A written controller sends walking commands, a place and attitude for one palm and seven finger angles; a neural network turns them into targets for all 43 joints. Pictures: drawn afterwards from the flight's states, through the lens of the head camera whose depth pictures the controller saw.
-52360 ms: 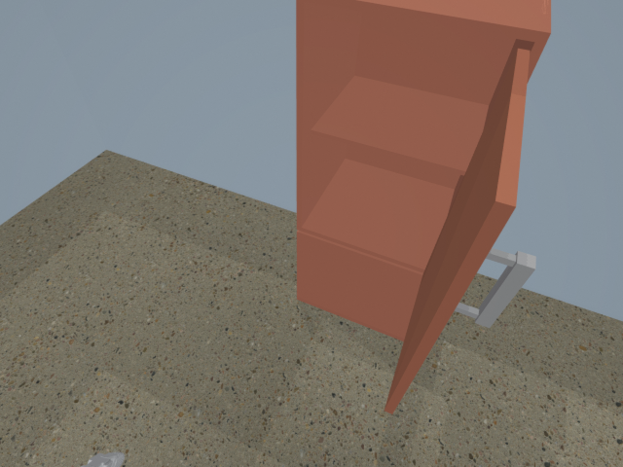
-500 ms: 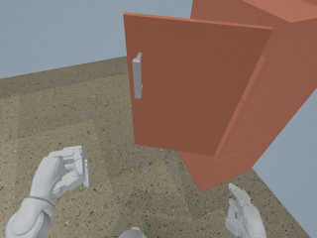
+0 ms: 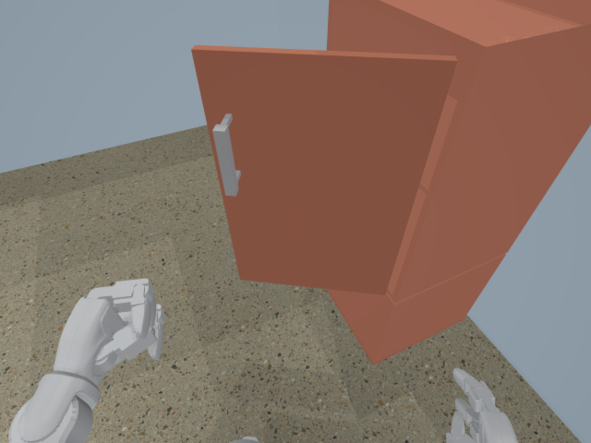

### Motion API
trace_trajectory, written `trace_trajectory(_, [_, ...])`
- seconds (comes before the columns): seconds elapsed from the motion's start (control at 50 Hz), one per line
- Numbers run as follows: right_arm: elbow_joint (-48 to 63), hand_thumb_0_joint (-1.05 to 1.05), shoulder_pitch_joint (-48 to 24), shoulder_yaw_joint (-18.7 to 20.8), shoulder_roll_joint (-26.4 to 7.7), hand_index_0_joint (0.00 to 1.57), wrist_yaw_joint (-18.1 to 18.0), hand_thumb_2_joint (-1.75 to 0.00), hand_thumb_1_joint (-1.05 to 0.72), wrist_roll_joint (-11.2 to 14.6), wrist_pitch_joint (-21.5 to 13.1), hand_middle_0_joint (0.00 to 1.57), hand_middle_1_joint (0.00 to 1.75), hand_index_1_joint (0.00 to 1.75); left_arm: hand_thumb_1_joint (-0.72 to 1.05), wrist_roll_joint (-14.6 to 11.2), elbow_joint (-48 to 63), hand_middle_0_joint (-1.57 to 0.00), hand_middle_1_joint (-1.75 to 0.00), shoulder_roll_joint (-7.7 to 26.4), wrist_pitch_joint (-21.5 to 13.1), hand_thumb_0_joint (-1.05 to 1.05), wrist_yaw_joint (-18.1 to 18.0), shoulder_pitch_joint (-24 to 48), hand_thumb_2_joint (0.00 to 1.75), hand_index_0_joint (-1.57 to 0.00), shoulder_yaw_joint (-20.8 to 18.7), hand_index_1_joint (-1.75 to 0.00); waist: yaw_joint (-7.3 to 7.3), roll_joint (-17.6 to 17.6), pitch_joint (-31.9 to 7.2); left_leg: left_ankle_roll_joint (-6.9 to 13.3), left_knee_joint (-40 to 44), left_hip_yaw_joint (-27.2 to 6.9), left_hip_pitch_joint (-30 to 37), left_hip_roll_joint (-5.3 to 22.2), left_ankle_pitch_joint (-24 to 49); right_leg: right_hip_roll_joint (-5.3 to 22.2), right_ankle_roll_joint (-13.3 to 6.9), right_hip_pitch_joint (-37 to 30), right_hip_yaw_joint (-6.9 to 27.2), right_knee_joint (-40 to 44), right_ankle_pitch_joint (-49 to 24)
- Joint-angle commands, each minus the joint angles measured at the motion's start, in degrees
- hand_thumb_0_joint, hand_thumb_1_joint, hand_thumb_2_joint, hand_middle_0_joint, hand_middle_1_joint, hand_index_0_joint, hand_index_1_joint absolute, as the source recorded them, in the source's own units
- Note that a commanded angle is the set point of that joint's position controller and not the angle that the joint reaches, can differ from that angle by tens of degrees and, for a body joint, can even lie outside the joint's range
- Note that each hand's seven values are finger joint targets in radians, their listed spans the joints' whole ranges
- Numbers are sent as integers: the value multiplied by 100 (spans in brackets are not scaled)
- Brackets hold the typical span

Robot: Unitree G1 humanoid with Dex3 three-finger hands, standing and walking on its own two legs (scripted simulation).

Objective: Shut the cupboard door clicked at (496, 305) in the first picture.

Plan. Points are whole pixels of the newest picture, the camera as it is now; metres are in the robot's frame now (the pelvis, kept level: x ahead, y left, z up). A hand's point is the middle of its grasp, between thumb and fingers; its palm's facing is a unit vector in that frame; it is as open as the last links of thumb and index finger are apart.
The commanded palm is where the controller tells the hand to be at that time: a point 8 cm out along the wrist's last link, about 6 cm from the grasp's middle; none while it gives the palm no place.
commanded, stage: raise the hand and make a fist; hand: left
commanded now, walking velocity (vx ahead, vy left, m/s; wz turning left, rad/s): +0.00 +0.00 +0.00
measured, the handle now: (229, 155) +0.55 +0.16 +0.11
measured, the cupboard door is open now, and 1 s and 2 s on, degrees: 57 57 55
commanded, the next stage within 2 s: bring the fist close to the handle in 0.10 s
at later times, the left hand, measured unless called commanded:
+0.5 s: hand (192, 273) +0.29 +0.16 +0.11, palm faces -0.11 -0.99 -0.03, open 3.1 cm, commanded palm +0.29 +0.21 +0.11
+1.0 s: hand (240, 215) +0.41 +0.12 +0.10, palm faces -0.08 -1.00 -0.03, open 3.1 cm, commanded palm +0.40 +0.18 +0.11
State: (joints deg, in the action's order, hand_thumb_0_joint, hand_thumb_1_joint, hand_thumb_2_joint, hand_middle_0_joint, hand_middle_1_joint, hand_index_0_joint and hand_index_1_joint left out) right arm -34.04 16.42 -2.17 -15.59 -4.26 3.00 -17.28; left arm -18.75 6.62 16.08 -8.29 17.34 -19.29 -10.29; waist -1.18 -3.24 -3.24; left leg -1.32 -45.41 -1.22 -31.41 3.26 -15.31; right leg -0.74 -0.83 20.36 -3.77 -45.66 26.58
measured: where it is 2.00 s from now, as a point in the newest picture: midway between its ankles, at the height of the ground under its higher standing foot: outside the picture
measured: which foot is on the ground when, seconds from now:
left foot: down 0.00-1.00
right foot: down 0.00-1.00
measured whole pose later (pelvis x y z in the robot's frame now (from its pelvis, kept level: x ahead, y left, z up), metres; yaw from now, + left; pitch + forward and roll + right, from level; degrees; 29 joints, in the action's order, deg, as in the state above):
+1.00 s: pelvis +0.02 +0.00 +0.00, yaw -2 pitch +5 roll +0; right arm -38.3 15.0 -1.0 -14.8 -2.2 2.5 -7.8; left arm -10.3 -28.0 12.4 -8.2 5.6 21.7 -6.1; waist 2.4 -1.7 -2.6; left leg -1.3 -42.5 1.3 -32.4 3.0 -15.4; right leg -0.1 -0.6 23.1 -1.3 -44.4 26.7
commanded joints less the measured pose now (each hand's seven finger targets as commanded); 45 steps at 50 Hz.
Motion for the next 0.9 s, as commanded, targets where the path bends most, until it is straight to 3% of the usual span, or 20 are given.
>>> trace_trajectory(0.0, [915, 0, -652, 253, -522, 20, 2, -90, -90, 14, -421, 20, 30, 30, 90, -83, 1241, -130, -150, 836, -669, 0, -51, 912, 90, -130, -571, -150, 25, -10, -510, 287, 497, 24, 1063, -304, 137, 63, 125, 776, 462, 1166, -919])
trace_trajectory(0.08, [939, 0, -664, 295, -543, 20, -3, -90, -90, 47, -350, 20, 30, 30, 90, -92, 921, -130, -150, 728, -393, 0, 114, 681, 90, -130, -455, -150, 18, 308, -420, 303, 459, 52, 970, -311, 229, 148, 243, 693, 579, 1211, -1291])
trace_trajectory(0.12, [946, 0, -649, 311, -563, 20, -16, -90, -90, 50, -303, 20, 30, 30, 90, -110, 847, -130, -150, 858, -282, 0, 155, 640, 90, -130, -601, -150, -19, 505, -456, 315, 406, 37, 939, -319, 353, 183, 345, 585, 661, 1195, -1631])
trace_trajectory(0.18, [1011, 0, -655, 306, -535, 20, -15, -90, -90, 44, -258, 20, 30, 30, 90, -149, 1073, -130, -150, 803, -297, 0, 140, 788, 90, -130, -633, -150, -32, 431, -681, 322, 475, 75, 1105, -330, 568, 135, 302, 496, 466, 1065, -2064])
trace_trajectory(0.26, [880, 0, -611, 284, -546, 20, -30, -90, -90, 22, -250, 20, 30, 30, 90, -69, 1051, -130, -150, 783, -530, 0, -46, 1687, 90, -130, -533, -150, 164, 336, -580, 333, 481, 62, 1259, -305, 540, 36, 227, 774, 335, 1012, -1839])
trace_trajectory(0.34, [768, 0, -593, 281, -538, 20, -25, -90, -90, 29, -244, 20, 30, 30, 90, 123, 775, -130, -150, 442, -567, 0, -159, 2334, 90, -130, 7, -150, 278, 81, -651, 338, 550, 24, 1408, -282, 360, -4, 150, 948, 227, 970, -1450])
trace_trajectory(0.4, [771, 0, -578, 301, -553, 20, -17, -90, -90, 30, -207, 20, 30, 30, 90, 242, 566, -130, -150, 385, -413, 0, -226, 2543, 90, -130, 140, -150, 221, 0, -999, 326, 613, 18, 1570, -274, 412, 5, 128, 898, 182, 937, -1474])
trace_trajectory(0.42, [753, 0, -537, 292, -574, 20, -10, -90, -90, 20, -170, 20, 30, 30, 90, 298, 402, -130, -150, 519, -326, 0, -275, 2503, 90, -130, 61, -150, 189, 113, -1005, 331, 619, -3, 1546, -256, 480, 0, 120, 827, 184, 939, -1540])
trace_trajectory(0.44, [777, 0, -570, 288, -538, 20, 1, -90, -90, 24, -123, 20, 30, 30, 90, 345, 328, -130, -150, 389, -245, 0, -323, 2595, 90, -130, 184, -150, 199, 117, -1044, 330, 656, 20, 1571, -261, 507, 13, 121, 820, 151, 937, -1599])
trace_trajectory(0.5, [766, 0, -626, 267, -538, 20, 35, -90, -90, 8, 3, 20, 30, 30, 90, 423, 49, -130, -150, 476, -120, 0, -555, 3178, 90, -130, 45, -150, 168, 122, -1047, 286, 741, 29, 1582, -257, 441, 3, 100, 836, 111, 943, -1475])
trace_trajectory(0.52, [724, 0, -603, 267, -569, 20, 34, -90, -90, -12, 59, 20, 30, 30, 90, 451, -118, -130, -150, 681, -88, 0, -666, 3252, 90, -130, -156, -150, 124, 226, -1068, 288, 742, 18, 1561, -243, 505, -9, 88, 760, 131, 952, -1506])
trace_trajectory(0.54, [753, 0, -655, 248, -514, 20, 53, -90, -90, -9, 102, 20, 30, 30, 90, 471, -153, -130, -150, 488, -77, 0, -747, 3480, 90, -130, -7, -150, 151, 238, -1051, 288, 769, 37, 1565, -250, 508, -1, 88, 764, 111, 951, -1530])
trace_trajectory(0.58, [713, 0, -661, 266, -509, 20, 78, -90, -90, -31, 159, 20, 30, 30, 90, 498, -278, -130, -150, 511, -125, 0, -904, 3889, 90, -130, -98, -150, 145, 194, -1198, 269, 765, 75, 1668, -246, 578, -13, 81, 737, 121, 937, -1591])
trace_trajectory(0.62, [664, 0, -609, 279, -550, 20, 101, -90, -90, -55, 241, 20, 30, 30, 90, 531, -518, -130, -150, 760, -184, 0, -1011, 3966, 90, -130, -345, -150, 107, 362, -1287, 271, 748, 86, 1658, -229, 759, -21, 77, 599, 137, 933, -1795])
trace_trajectory(0.64, [677, 0, -612, 288, -511, 20, 115, -90, -90, -45, 280, 20, 30, 30, 90, 540, -645, -130, -150, 565, -200, 0, -1006, 3958, 90, -130, -201, -150, 111, 377, -1333, 273, 748, 135, 1670, -239, 868, -20, 78, 530, 140, 917, -1978])
trace_trajectory(0.72, [612, 0, -507, 327, -547, 20, 177, -90, -90, -31, 378, 20, 30, 30, 90, 671, -978, -130, -150, 377, -301, 0, -965, 4415, 90, -130, 107, -150, 202, 120, -1393, 249, 691, 151, 1791, -214, 1008, -32, 68, 636, 147, 896, -2115])
trace_trajectory(0.74, [580, 0, -493, 328, -526, 20, 182, -90, -90, -13, 400, 20, 30, 30, 90, 675, -1097, -130, -150, 158, -285, 0, -940, 4637, 90, -130, 346, -150, 304, 122, -1254, 261, 680, 155, 1785, -221, 986, -26, 81, 729, 149, 925, -2168])
trace_trajectory(0.82, [415, 0, -355, 371, -624, 20, 155, -90, -90, -3, 542, 20, 30, 30, 90, 730, -1756, -130, -150, 365, -268, 0, -997, 5446, 90, -130, 245, -150, 428, 484, -1033, 268, 693, 114, 1631, -202, 642, -44, 107, 949, 187, 1044, -1811])
trace_trajectory(0.84, [410, 0, -346, 375, -607, 20, 154, -90, -90, -13, 574, 20, 30, 30, 90, 728, -1805, -130, -150, 266, -291, 0, -1028, 5677, 90, -130, 319, -150, 439, 486, -1128, 268, 707, 111, 1652, -220, 649, -38, 103, 916, 179, 1022, -1835])
trace_trajectory(0.88, [363, 0, -304, 381, -608, 20, 157, -90, -90, -33, 630, 20, 30, 30, 90, 767, -1905, -130, -150, 407, -368, 0, -1129, 6125, 90, -130, 190, -150, 417, 306, -1391, 257, 680, 114, 1773, -236, 767, -38, 80, 877, 200, 962, -1935])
